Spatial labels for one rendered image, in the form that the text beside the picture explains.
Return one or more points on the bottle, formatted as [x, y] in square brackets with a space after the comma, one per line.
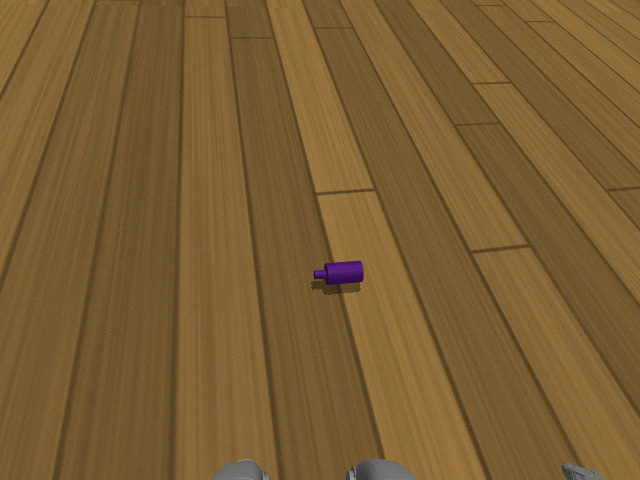
[341, 272]

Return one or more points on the right robot hand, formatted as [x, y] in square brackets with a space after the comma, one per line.
[574, 472]

